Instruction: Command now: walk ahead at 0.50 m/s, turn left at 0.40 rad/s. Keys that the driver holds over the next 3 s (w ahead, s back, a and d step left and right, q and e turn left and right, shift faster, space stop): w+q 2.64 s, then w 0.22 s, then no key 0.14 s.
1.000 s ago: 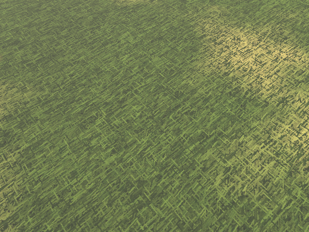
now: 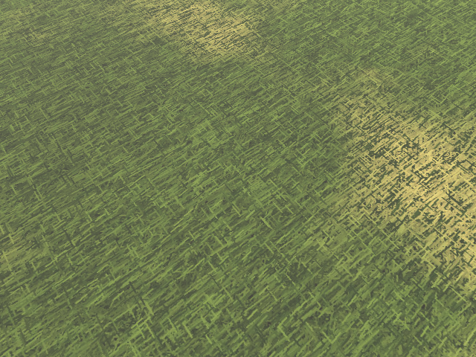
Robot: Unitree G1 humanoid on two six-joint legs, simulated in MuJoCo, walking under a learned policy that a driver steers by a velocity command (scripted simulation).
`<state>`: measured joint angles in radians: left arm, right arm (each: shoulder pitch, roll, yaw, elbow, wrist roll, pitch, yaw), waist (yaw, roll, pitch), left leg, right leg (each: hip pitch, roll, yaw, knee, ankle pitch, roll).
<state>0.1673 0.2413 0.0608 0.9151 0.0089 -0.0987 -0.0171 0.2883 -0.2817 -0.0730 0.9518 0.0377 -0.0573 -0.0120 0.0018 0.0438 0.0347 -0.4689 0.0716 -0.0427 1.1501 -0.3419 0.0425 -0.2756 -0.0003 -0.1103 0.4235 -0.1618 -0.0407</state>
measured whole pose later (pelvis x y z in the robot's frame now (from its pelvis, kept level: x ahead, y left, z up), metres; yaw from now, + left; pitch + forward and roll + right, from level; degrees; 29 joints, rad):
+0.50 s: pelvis +0.27 +0.08 -0.01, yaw +17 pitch +1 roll -1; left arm 0.17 0.28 0.07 0.89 -0.02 -0.12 0.00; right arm 0.20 -0.28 -0.09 0.80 0.02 -0.05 0.03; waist -0.01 -0.01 0.07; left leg -0.37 -0.08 0.02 0.54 -0.18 0.10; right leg -0.37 -0.05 0.01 1.21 -0.41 0.00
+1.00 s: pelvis +0.57 +0.13 -0.01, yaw +35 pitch +1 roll -2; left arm 0.13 0.26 0.06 0.80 0.01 -0.11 -0.01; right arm 0.32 -0.30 -0.08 0.76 0.03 -0.03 -0.02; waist -0.01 0.04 0.02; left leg -0.44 -0.01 -0.08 1.19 -0.40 0.03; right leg -0.32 0.03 -0.05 0.47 -0.17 -0.02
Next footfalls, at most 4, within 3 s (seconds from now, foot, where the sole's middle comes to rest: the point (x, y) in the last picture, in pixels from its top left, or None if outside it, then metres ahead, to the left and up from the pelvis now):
0.38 left None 0.35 0.17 -0.78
0.86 right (230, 283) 0.70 0.09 -0.78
1.38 left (106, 272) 0.75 0.47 -0.78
1.84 right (91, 190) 1.07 0.59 -0.78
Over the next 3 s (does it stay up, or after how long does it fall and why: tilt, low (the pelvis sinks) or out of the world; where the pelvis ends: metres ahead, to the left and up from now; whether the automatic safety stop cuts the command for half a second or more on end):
stays up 1.00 1.12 0.00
